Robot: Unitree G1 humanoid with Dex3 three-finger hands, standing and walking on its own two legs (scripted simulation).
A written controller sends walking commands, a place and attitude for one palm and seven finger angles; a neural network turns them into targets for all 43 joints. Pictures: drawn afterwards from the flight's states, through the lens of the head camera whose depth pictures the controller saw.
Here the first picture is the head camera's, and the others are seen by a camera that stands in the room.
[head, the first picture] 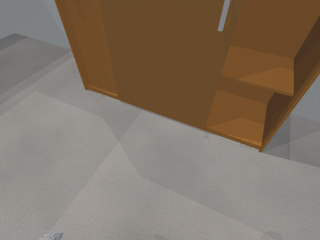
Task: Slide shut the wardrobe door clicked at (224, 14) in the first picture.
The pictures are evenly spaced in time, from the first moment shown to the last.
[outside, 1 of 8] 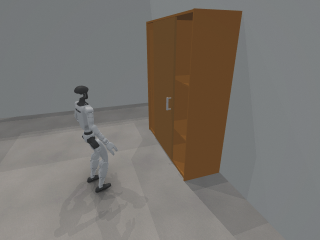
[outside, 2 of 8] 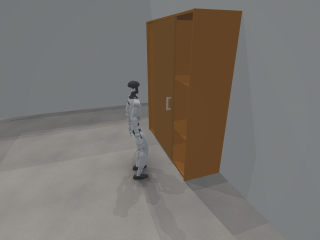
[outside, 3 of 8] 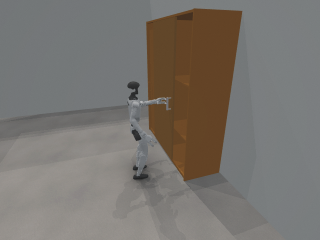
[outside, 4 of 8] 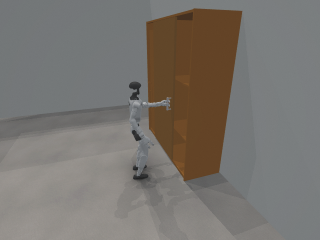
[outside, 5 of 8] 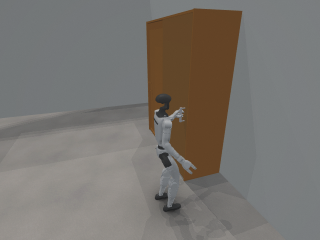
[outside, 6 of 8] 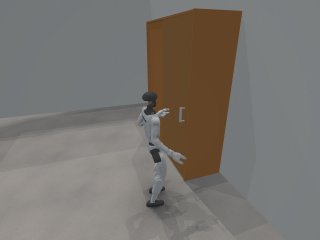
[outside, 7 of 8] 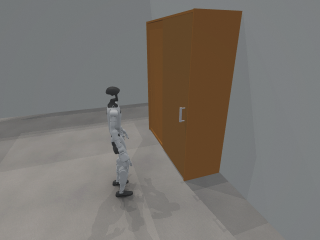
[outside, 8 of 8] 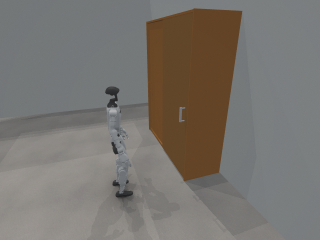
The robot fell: no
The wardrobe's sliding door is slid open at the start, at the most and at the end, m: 0.43 0.43 0.00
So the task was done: yes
